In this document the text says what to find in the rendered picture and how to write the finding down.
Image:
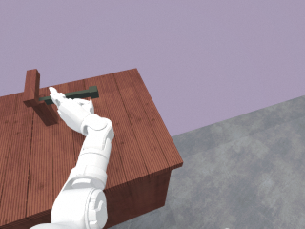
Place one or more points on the counter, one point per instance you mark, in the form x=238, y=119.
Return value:
x=38, y=150

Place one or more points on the robot left hand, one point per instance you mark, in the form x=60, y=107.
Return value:
x=72, y=111

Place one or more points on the tap lever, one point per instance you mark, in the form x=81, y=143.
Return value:
x=91, y=92

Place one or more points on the left robot upper arm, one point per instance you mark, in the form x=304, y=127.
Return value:
x=84, y=208

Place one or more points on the left robot forearm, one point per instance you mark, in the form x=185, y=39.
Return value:
x=91, y=166

